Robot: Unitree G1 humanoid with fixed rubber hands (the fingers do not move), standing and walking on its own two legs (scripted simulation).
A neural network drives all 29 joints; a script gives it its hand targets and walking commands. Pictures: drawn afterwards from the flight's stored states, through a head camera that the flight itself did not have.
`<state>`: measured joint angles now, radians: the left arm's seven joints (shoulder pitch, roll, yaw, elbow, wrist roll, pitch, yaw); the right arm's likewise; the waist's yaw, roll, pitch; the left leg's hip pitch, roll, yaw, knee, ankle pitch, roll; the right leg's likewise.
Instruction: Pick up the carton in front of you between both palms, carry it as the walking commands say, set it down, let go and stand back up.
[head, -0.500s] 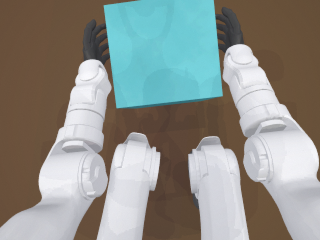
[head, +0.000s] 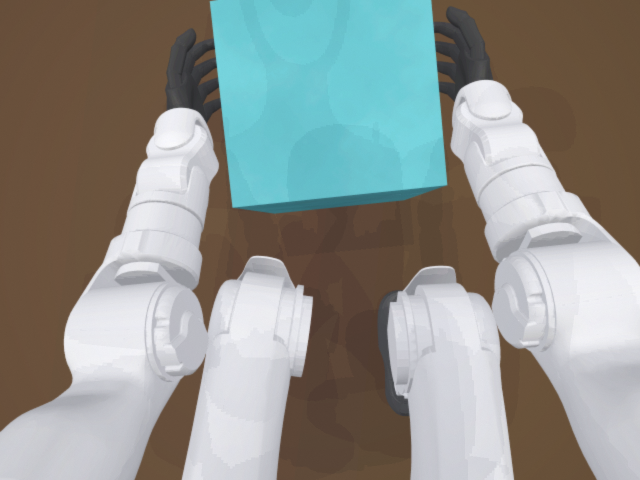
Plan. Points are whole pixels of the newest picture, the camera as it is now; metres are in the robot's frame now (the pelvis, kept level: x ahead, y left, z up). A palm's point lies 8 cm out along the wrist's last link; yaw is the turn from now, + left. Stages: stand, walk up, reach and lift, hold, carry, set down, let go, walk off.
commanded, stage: set down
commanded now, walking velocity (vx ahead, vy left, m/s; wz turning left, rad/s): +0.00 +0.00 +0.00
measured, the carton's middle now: (330, 125) +0.49 +0.02 -0.24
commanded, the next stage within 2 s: let go in 1.62 s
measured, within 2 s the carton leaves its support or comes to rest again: neither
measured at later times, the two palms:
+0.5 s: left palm (167, 132) +0.47 +0.21 -0.18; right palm (501, 99) +0.51 -0.17 -0.19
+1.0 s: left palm (84, 85) +0.48 +0.21 -0.04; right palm (579, 24) +0.53 -0.17 -0.04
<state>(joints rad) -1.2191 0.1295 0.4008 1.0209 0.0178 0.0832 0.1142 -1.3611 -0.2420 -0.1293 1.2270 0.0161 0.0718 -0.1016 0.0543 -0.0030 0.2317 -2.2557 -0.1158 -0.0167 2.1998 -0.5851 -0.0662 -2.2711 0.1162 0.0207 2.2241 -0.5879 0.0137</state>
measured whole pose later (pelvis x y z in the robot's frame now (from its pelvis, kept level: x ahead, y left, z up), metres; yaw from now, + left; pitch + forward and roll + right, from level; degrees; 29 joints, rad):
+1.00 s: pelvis +0.01 +0.00 +0.08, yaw +0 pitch +44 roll +1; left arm -1.01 0.19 0.25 0.82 -0.13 0.08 0.12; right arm -1.14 -0.33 -0.15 0.97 0.08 0.09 -0.05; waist 0.06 -0.01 0.00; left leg -2.14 -0.06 0.00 1.91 -0.54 -0.02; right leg -2.14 0.05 0.01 1.94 -0.56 0.00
